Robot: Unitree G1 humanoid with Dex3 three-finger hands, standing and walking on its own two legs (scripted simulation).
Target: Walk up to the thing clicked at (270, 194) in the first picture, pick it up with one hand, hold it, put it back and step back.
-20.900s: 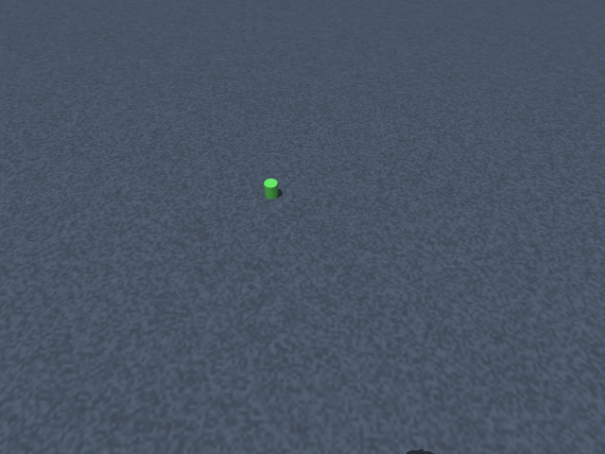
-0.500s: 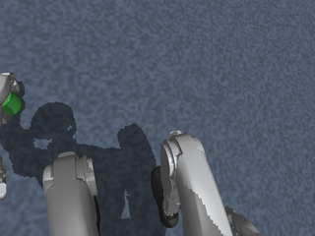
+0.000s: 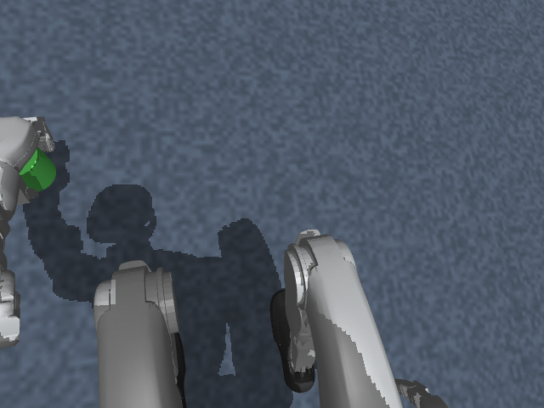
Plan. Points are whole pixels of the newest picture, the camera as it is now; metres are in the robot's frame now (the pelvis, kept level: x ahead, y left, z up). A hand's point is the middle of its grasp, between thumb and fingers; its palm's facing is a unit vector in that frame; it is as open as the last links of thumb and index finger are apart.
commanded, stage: lift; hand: left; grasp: from above
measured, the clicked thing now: (22, 164) +0.48 +0.31 -0.16
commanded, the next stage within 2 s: hold in 1.52 s
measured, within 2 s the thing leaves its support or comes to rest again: neither
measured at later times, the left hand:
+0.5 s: hand out of the picture +0.41 +0.31 -0.01, palm faces -0.44 -0.08 -0.90, open 9.3 cm
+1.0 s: hand out of the picture +0.36 +0.27 +0.20, palm faces -0.42 -0.10 -0.90, open 9.3 cm
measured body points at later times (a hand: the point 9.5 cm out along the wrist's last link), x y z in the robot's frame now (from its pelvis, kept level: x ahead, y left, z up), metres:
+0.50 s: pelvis +0.00 +0.00 +0.10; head +0.19 +0.05 +0.50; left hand +0.43 +0.31 +0.04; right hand +0.12 -0.27 -0.02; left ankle +0.08 +0.12 -0.31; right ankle +0.11 -0.14 -0.31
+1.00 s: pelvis +0.03 +0.00 +0.28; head +0.13 +0.02 +0.72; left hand +0.38 +0.28 +0.26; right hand +0.16 -0.25 +0.15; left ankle +0.07 +0.12 -0.31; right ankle +0.11 -0.14 -0.31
